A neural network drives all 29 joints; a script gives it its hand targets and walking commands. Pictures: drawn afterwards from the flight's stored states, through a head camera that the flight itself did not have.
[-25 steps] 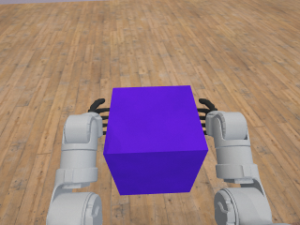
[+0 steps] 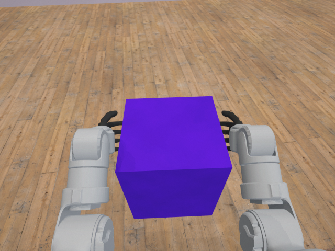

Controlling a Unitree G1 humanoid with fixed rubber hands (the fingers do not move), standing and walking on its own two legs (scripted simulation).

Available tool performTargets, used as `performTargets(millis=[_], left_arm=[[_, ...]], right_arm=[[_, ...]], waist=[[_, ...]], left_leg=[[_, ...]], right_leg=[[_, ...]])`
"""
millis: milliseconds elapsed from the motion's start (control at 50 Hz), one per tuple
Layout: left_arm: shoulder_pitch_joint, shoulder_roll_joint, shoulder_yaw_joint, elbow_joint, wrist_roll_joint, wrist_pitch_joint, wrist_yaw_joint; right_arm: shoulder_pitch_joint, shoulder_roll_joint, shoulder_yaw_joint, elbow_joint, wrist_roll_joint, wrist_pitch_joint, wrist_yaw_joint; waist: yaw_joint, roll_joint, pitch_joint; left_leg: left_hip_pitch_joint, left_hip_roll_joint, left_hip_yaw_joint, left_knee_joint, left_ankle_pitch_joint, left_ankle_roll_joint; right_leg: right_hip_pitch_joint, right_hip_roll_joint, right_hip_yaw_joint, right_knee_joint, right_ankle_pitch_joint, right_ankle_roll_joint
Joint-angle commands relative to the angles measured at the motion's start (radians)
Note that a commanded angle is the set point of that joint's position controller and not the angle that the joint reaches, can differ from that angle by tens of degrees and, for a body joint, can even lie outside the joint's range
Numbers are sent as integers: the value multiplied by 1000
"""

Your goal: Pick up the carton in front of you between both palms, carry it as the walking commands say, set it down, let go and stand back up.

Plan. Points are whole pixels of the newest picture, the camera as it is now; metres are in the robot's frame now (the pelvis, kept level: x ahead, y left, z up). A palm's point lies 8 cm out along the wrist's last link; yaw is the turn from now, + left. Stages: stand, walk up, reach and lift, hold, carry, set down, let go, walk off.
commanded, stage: carry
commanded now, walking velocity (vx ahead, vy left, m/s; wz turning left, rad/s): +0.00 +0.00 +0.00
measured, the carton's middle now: (171, 160) +0.34 +0.00 +0.04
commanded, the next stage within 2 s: none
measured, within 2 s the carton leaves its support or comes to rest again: neither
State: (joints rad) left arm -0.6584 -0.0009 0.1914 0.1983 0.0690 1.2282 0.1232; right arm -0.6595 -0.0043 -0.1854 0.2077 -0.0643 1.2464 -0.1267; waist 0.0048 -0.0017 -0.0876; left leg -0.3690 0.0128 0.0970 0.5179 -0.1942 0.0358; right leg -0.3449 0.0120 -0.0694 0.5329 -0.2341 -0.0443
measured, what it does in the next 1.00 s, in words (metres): stands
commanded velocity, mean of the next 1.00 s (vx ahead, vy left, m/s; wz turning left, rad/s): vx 0.07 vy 0.00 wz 0.00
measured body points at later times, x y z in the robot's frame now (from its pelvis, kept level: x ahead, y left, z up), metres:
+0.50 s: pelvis +0.00 +0.00 +0.00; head -0.01 +0.00 +0.45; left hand +0.36 +0.15 +0.12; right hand +0.36 -0.15 +0.12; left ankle +0.05 +0.10 -0.73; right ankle +0.03 -0.09 -0.73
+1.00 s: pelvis +0.01 +0.00 +0.00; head -0.01 +0.00 +0.45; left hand +0.36 +0.15 +0.12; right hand +0.36 -0.15 +0.12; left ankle +0.05 +0.10 -0.73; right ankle +0.03 -0.09 -0.73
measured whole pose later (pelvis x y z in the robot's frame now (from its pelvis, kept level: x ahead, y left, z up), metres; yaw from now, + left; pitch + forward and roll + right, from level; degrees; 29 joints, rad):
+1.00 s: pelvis +0.01 +0.00 +0.00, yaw +0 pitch +3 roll +0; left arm -0.64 0.00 0.19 0.20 0.07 1.23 0.12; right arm -0.65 0.00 -0.18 0.21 -0.07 1.25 -0.13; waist 0.01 0.00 -0.12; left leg -0.38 0.02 0.10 0.54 -0.25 0.04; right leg -0.35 0.01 -0.08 0.55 -0.27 -0.05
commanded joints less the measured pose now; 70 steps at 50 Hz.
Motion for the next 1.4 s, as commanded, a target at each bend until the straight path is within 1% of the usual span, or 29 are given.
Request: performTargets(millis=[0,860,880,900,940,960,980,1000,1040,1060,1080,1100,1120,1140,1160,1180,1200,1220,1240,1260,1280,1300,1320,1340,1360,1380], left_arm=[[-733,-1141,-573,-121,-447,-24,-241],[-733,-1140,-573,-123,-447,-23,-241],[-734,-1140,-574,-124,-448,-24,-242],[-740,-1141,-575,-127,-449,-24,-242],[-748,-1140,-575,-127,-452,-24,-241],[-751,-1141,-576,-124,-453,-24,-240],[-755,-1141,-576,-122,-451,-25,-239],[-749,-1138,-574,-117,-450,-25,-239],[-727,-1130,-568,-97,-445,-27,-238],[-720,-1125,-564,-90,-441,-29,-238],[-713,-1123,-560,-82,-440,-31,-238],[-714,-1126,-560,-79,-440,-32,-238],[-718,-1130,-560,-77,-441,-34,-238],[-729,-1138,-559,-76,-442,-35,-238],[-737,-1144,-556,-71,-442,-35,-238],[-743,-1142,-552,-67,-439,-37,-237],[-750,-1137,-550,-67,-438,-39,-236],[-754,-1140,-550,-71,-440,-40,-234],[-758,-1144,-551,-79,-443,-40,-232],[-771,-1144,-548,-95,-446,-42,-230],[-757,-1151,-554,-100,-449,-39,-227],[-757,-1151,-553,-113,-449,-37,-223],[-733,-1154,-550,-107,-449,-34,-222],[-670,-1138,-536,-83,-442,-32,-220],[-643,-1107,-515,-68,-419,-43,-217],[-639,-1112,-516,-78,-413,-41,-217]], right_arm=[[-774,1130,559,-156,442,-48,235],[-772,1131,561,-158,443,-48,234],[-773,1132,561,-157,443,-49,234],[-781,1134,563,-159,444,-50,234],[-791,1136,566,-159,443,-50,233],[-791,1135,566,-156,440,-50,232],[-794,1134,565,-155,437,-51,231],[-791,1132,563,-149,435,-51,230],[-767,1129,553,-122,430,-52,229],[-760,1128,548,-112,427,-52,229],[-753,1126,542,-102,426,-53,231],[-749,1122,535,-93,423,-55,232],[-740,1118,527,-83,419,-56,233],[-726,1110,520,-73,414,-58,234],[-719,1102,512,-67,412,-60,233],[-719,1102,509,-68,413,-60,234],[-737,1110,516,-84,420,-61,235],[-765,1116,529,-112,432,-63,234],[-797,1124,547,-147,448,-67,231],[-828,1120,556,-181,460,-73,230],[-847,1141,578,-203,476,-71,225],[-851,1144,586,-225,483,-71,221],[-839,1151,595,-228,490,-69,217],[-822,1152,599,-221,484,-64,214],[-824,1163,592,-216,485,-53,218],[-823,1162,585,-201,472,-54,217]], waist=[[0,1,-401],[0,1,-405],[0,0,-412],[1,2,-402],[5,-1,-365],[7,-9,-338],[10,-22,-322],[14,-36,-314],[19,-88,-316],[21,-111,-316],[18,-111,-319],[13,-84,-324],[3,-20,-330],[-13,100,-328],[-31,221,-318],[-44,241,-294],[-61,194,-295],[-68,156,-306],[-66,140,-320],[-58,148,-334],[-43,157,-346],[-20,154,-375],[25,104,-413],[81,12,-429],[95,-303,-411],[89,-297,-393]], left_leg=[[172,128,-132,-56,123,36],[171,129,-128,-54,128,33],[172,124,-126,-69,61,34],[161,119,-127,-82,-39,34],[111,97,-132,-84,-299,41],[77,88,-129,-75,-357,44],[55,77,-114,-53,-347,41],[35,60,-89,-13,-300,34],[-4,23,-45,64,-220,24],[-8,12,-31,77,-196,22],[12,10,-30,65,-197,28],[52,22,-51,49,-202,37],[114,66,-127,15,-225,58],[200,149,-268,-40,-223,99],[295,246,-428,-81,-178,163],[368,301,-508,-78,-87,217],[395,320,-534,-75,8,242],[397,319,-516,-67,68,242],[378,309,-470,-55,99,225],[344,286,-407,-49,91,199],[282,254,-336,-33,83,171],[201,232,-262,19,116,150],[69,179,-147,137,111,104],[-124,103,-43,338,131,52],[-377,-47,21,581,-82,-29],[-536,-55,-64,652,-425,-12]], right_leg=[[121,-139,134,-73,141,-33],[123,-142,129,-72,147,-31],[124,-137,128,-86,81,-32],[112,-133,131,-104,-25,-32],[71,-119,150,-128,-303,-47],[54,-120,165,-140,-369,-56],[55,-130,182,-149,-373,-63],[69,-148,206,-162,-356,-72],[110,-190,259,-165,-321,-99],[114,-203,265,-143,-280,-112],[104,-203,250,-111,-238,-116],[73,-187,220,-67,-198,-107],[8,-152,169,15,-168,-85],[-104,-81,74,153,-167,-48],[-245,-21,-3,267,-225,-15],[-369,-4,-12,310,-306,-4],[-412,-5,5,329,-331,-1],[-404,-7,12,309,-323,-1],[-362,-9,11,271,-293,1],[-292,-4,-1,211,-252,5],[-184,12,-27,146,-191,4],[-42,7,-39,141,-53,-6],[161,34,-94,110,38,-19],[378,-13,15,24,-33,-62],[486,-241,486,-67,127,-195],[581,-305,600,-56,204,-258]])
